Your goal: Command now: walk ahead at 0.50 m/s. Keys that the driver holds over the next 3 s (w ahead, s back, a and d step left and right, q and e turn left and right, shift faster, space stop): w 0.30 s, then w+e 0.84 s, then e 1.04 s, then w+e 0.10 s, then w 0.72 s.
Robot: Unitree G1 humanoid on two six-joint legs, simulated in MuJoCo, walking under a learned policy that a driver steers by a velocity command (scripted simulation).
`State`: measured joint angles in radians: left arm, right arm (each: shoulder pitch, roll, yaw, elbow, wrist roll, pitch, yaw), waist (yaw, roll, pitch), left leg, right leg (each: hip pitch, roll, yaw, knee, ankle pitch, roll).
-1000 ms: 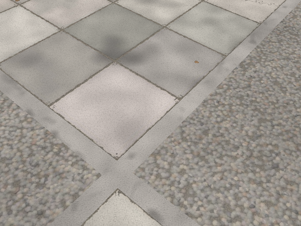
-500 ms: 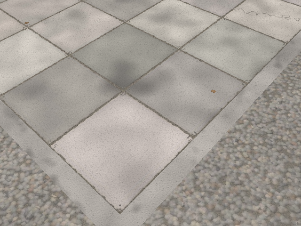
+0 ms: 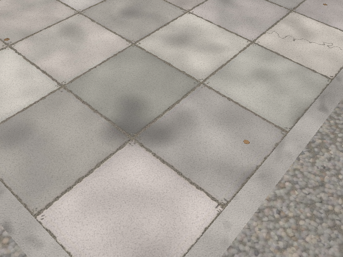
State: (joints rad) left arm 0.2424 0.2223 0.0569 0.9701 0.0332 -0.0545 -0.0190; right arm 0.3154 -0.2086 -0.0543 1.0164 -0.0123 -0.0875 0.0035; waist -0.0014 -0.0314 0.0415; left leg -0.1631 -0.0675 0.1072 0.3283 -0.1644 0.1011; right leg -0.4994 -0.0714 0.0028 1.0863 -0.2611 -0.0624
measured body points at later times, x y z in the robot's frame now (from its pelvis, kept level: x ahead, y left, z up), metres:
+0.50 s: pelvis +0.27 -0.06 -0.01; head +0.30 -0.07 +0.44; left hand +0.35 +0.20 -0.14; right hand +0.29 -0.31 -0.16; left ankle +0.19 +0.08 -0.65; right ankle +0.32 -0.11 -0.75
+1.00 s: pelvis +0.55 -0.04 -0.01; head +0.58 -0.04 +0.44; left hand +0.64 +0.23 -0.15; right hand +0.65 -0.33 -0.11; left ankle +0.64 +0.03 -0.75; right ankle +0.38 -0.11 -0.67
